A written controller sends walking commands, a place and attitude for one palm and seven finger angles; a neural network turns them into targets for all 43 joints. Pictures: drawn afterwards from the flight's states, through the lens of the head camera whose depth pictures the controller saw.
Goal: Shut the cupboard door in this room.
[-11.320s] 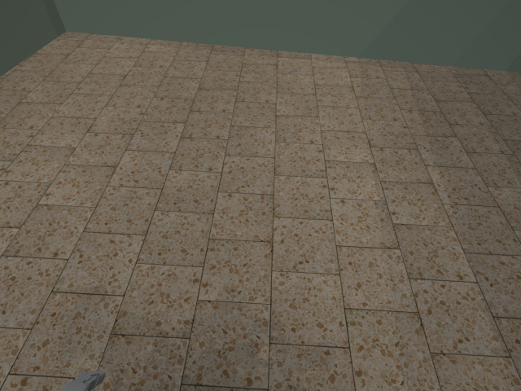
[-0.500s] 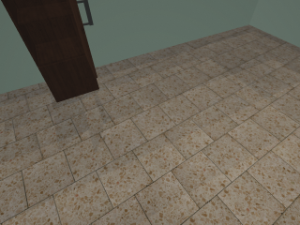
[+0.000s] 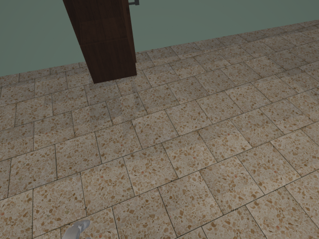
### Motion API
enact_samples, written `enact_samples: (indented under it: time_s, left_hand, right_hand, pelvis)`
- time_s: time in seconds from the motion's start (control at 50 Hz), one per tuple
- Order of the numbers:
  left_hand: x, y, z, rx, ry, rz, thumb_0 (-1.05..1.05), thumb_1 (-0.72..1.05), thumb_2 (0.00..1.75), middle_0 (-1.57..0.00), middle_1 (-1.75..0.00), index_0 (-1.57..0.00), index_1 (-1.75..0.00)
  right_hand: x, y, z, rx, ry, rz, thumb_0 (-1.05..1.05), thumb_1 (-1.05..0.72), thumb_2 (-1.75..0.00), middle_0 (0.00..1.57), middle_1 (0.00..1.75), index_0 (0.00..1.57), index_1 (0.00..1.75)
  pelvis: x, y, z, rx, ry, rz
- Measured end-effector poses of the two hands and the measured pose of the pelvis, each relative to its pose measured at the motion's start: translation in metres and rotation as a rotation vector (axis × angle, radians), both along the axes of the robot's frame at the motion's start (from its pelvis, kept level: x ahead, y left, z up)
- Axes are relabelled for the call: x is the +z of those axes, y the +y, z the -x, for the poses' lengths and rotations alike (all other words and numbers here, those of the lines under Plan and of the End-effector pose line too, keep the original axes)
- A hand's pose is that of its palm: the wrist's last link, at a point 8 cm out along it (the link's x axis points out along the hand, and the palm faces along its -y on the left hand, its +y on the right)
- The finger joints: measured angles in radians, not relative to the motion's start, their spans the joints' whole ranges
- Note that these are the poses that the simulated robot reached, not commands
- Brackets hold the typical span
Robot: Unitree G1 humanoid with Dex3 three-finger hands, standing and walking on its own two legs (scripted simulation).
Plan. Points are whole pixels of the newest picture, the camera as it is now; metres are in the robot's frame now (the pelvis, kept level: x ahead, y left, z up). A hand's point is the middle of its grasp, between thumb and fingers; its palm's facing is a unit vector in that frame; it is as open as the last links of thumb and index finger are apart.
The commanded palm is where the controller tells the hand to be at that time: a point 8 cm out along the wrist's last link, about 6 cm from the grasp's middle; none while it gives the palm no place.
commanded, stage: turn or walk to find it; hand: left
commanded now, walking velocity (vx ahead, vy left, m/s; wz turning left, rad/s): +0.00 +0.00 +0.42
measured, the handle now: out of the picture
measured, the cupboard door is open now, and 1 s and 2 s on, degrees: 87 87 87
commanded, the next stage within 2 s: stand and wait in 0.70 s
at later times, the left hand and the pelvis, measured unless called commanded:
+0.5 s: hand out of the picture -0.07 +0.22 -0.18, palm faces +0.28 -0.93 -0.24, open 7.4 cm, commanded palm none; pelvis -0.03 +0.02 -0.01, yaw +14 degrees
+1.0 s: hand out of the picture -0.01 +0.17 -0.14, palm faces +0.34 -0.90 -0.29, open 7.4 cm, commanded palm none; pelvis -0.02 -0.04 +0.00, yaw +21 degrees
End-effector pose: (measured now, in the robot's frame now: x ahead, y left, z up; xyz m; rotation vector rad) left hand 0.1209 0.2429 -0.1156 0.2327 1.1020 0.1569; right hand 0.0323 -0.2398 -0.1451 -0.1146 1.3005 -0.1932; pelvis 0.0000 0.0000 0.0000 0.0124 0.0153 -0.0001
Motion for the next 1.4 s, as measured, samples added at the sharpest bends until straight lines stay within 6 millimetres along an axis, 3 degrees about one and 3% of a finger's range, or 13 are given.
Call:
enact_samples:
  time_s: [0.12,0.24,0.34,0.48,0.56,0.68,0.8,0.92,1.06,1.2,1.3,1.4]
  left_hand:
    - [0.010,-0.013,0.053,0.078,0.028,-0.025,0.00,0.90,0.90,-0.20,-0.30,-0.20,-0.30]
    - [0.006,-0.016,0.106,0.158,0.128,-0.013,0.01,0.90,0.90,-0.21,-0.30,-0.20,-0.30]
    - [-0.005,-0.011,0.148,0.233,0.192,0.017,0.01,0.90,0.90,-0.21,-0.30,-0.20,-0.30]
    - [-0.035,0.017,0.204,0.347,0.282,0.064,0.01,0.90,0.90,-0.21,-0.30,-0.20,-0.30]
    - [-0.030,0.030,0.209,0.371,0.291,0.063,0.01,0.90,0.90,-0.20,-0.30,-0.20,-0.30]
    - [-0.016,0.043,0.183,0.379,0.165,0.044,0.01,0.90,0.90,-0.20,-0.30,-0.20,-0.30]
    - [-0.004,0.035,0.150,0.363,0.061,0.007,0.01,0.90,0.90,-0.20,-0.30,-0.20,-0.30]
    - [0.004,-0.001,0.136,0.337,0.018,-0.031,0.01,0.90,0.90,-0.20,-0.30,-0.20,-0.30]
    - [0.012,-0.048,0.167,0.389,0.079,0.001,0.00,0.90,0.90,-0.21,-0.30,-0.20,-0.30]
    - [0.005,-0.069,0.210,0.459,0.161,0.031,0.00,0.92,0.90,-0.21,-0.30,-0.20,-0.30]
    - [-0.005,-0.079,0.243,0.523,0.197,0.067,0.01,0.91,0.90,-0.21,-0.30,-0.20,-0.30]
    - [-0.020,-0.081,0.282,0.583,0.223,0.108,0.01,0.90,0.90,-0.21,-0.30,-0.20,-0.30]
  right_hand:
    - [0.001,-0.031,-0.020,0.062,-0.022,0.005,0.00,-0.91,-0.90,0.20,0.30,0.20,0.29]
    - [0.008,-0.040,-0.032,0.131,-0.007,0.026,0.00,-0.91,-0.90,0.20,0.30,0.19,0.29]
    - [0.009,-0.025,-0.045,0.218,0.035,0.042,0.00,-0.91,-0.90,0.20,0.30,0.19,0.29]
    - [0.011,0.026,-0.083,0.348,-0.051,0.063,0.00,-0.91,-0.90,0.20,0.30,0.19,0.29]
    - [0.024,0.048,-0.092,0.380,-0.101,0.056,0.00,-0.91,-0.90,0.20,0.30,0.20,0.29]
    - [0.030,0.058,-0.088,0.403,-0.116,0.032,0.00,-0.91,-0.90,0.20,0.30,0.20,0.30]
    - [0.018,0.041,-0.076,0.394,-0.090,0.004,0.00,-0.91,-0.90,0.20,0.30,0.20,0.30]
    - [-0.010,0.006,-0.062,0.361,-0.035,-0.034,0.00,-0.91,-0.90,0.20,0.30,0.20,0.30]
    - [-0.007,-0.022,-0.043,0.371,0.058,-0.041,0.00,-0.91,-0.90,0.20,0.30,0.20,0.29]
    - [-0.004,-0.038,-0.024,0.395,0.142,-0.015,0.00,-0.91,-0.90,0.20,0.30,0.20,0.29]
    - [0.001,-0.034,-0.023,0.447,0.156,0.013,0.00,-0.91,-0.90,0.20,0.30,0.19,0.29]
    - [0.008,-0.014,-0.034,0.517,0.081,0.035,0.00,-0.91,-0.90,0.20,0.30,0.19,0.29]
  pelvis:
    - [0.004,-0.016,0.009,0.054,-0.021,-0.018]
    - [0.009,-0.020,0.012,0.120,-0.018,-0.028]
    - [0.006,-0.012,0.016,0.174,-0.007,-0.022]
    - [-0.008,0.014,0.024,0.243,-0.002,-0.004]
    - [0.000,0.020,0.027,0.256,-0.017,0.014]
    - [0.008,0.020,0.030,0.295,-0.029,0.019]
    - [0.005,0.004,0.030,0.323,-0.030,-0.007]
    - [-0.003,-0.023,0.025,0.337,-0.039,-0.025]
    - [0.009,-0.045,0.024,0.364,-0.041,-0.054]
    - [0.011,-0.056,0.030,0.393,-0.029,-0.034]
    - [0.010,-0.056,0.041,0.430,-0.023,-0.026]
    - [0.006,-0.049,0.057,0.460,-0.030,-0.009]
